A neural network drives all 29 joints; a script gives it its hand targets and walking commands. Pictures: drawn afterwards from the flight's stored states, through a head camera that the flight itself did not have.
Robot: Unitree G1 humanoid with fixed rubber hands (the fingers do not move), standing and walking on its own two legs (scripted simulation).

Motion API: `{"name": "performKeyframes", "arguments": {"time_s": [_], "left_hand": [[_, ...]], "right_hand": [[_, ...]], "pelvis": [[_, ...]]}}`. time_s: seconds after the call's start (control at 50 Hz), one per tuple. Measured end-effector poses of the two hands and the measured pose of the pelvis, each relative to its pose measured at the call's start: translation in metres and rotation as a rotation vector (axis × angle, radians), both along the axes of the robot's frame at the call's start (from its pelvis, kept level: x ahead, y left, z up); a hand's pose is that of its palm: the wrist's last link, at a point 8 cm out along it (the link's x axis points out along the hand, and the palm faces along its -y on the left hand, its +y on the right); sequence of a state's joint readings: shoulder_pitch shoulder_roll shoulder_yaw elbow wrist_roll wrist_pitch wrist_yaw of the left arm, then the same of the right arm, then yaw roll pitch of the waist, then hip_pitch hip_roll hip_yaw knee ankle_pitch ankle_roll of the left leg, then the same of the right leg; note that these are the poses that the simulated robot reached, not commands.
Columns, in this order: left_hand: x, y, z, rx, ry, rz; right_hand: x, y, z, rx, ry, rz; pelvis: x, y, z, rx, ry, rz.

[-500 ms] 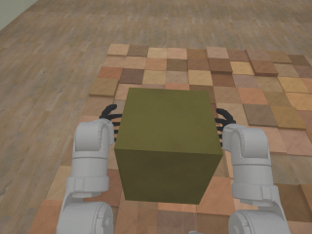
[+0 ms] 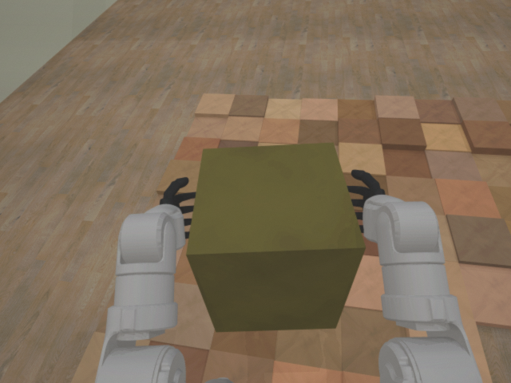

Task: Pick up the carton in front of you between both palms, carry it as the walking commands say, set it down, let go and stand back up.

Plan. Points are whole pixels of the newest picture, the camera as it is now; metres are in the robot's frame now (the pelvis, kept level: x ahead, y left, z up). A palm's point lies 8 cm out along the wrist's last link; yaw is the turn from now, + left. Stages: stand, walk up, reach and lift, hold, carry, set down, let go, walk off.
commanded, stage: carry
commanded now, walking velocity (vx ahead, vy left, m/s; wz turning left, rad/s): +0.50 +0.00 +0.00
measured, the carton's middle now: (271, 241) +0.36 +0.01 +0.02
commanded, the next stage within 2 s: none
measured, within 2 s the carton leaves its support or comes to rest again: neither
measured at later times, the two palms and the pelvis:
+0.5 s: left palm (208, 99) +0.67 +0.14 +0.09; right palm (350, 102) +0.64 -0.16 +0.09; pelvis +0.31 +0.02 +0.00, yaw -2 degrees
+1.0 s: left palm (228, 37) +0.94 +0.12 +0.11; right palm (340, 28) +0.96 -0.18 +0.10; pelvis +0.61 -0.04 +0.02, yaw +0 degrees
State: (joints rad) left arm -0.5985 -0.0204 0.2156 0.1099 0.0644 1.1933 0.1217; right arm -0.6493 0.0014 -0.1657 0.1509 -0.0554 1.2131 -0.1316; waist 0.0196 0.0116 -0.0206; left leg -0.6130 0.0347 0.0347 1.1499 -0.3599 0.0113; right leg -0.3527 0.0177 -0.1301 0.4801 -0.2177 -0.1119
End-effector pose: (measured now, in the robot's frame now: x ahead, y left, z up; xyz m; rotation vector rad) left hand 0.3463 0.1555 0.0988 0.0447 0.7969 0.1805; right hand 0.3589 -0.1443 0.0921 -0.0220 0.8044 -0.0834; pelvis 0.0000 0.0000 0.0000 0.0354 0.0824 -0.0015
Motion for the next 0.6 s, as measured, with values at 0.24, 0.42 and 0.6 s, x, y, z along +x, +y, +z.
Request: {"name": "performKeyframes", "arguments": {"time_s": [0.24, 0.42, 0.6], "left_hand": [[0.155, 0.001, 0.023, -0.030, -0.100, -0.010], [0.285, -0.002, -0.011, -0.050, -0.016, -0.101], [0.388, -0.025, 0.007, -0.061, -0.049, -0.134]], "right_hand": [[0.145, 0.001, 0.023, 0.017, -0.098, -0.051], [0.250, -0.001, -0.002, -0.052, -0.015, -0.099], [0.341, -0.024, 0.017, -0.038, -0.050, -0.153]], "pelvis": [[0.152, 0.005, -0.001, -0.020, 0.009, -0.027], [0.272, 0.020, -0.012, -0.024, -0.007, -0.040], [0.366, 0.016, 0.009, -0.050, 0.012, -0.038]]}}
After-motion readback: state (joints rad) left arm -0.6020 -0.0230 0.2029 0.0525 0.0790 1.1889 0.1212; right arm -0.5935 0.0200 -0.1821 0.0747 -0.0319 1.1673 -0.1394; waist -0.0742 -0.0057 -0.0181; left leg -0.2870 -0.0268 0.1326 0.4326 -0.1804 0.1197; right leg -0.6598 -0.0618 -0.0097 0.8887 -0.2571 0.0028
